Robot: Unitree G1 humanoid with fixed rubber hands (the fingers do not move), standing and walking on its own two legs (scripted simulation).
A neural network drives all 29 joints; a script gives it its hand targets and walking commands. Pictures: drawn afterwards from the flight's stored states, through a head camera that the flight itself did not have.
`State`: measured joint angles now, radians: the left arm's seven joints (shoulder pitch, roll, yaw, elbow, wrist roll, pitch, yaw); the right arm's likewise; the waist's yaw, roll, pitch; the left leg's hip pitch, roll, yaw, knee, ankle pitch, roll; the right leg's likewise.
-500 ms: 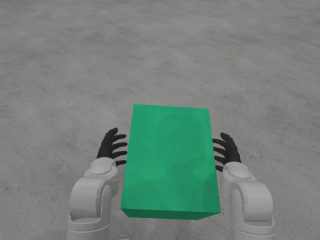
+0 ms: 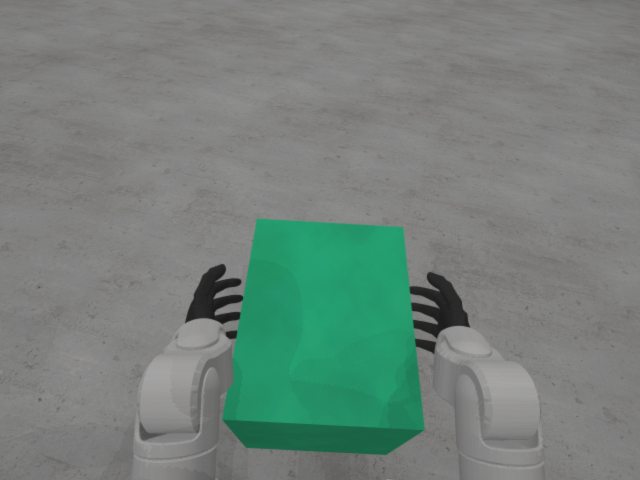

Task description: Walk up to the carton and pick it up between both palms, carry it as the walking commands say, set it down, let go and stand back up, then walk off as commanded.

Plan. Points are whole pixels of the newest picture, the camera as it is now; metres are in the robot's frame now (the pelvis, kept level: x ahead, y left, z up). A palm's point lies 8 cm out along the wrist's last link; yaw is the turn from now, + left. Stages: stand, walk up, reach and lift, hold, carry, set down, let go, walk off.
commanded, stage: carry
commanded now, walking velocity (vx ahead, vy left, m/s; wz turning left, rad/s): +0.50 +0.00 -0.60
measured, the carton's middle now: (323, 339) +0.31 +0.00 +0.02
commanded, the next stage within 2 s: none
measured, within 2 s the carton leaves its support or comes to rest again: neither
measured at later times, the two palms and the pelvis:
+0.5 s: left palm (309, 153) +0.63 +0.03 +0.10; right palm (464, 184) +0.57 -0.24 +0.10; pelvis +0.33 -0.04 +0.00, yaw -12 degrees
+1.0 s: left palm (333, 117) +0.77 -0.02 +0.10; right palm (466, 145) +0.70 -0.28 +0.10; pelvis +0.47 -0.07 -0.01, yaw -17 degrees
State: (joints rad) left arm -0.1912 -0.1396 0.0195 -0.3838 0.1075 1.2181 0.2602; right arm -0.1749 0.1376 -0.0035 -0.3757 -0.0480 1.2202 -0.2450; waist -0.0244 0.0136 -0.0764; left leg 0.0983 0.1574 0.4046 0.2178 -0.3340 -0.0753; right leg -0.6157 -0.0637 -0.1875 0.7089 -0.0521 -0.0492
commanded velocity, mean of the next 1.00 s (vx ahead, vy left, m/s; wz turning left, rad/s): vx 0.08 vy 0.00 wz -0.10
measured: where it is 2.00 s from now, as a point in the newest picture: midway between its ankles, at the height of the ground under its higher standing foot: (319, 444)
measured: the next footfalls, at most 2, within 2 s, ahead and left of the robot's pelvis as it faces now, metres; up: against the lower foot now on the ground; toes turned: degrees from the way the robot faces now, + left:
right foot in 0.12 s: +0.25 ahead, -0.10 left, +0.00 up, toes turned -11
left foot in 0.54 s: +0.57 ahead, +0.05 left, +0.00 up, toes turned -41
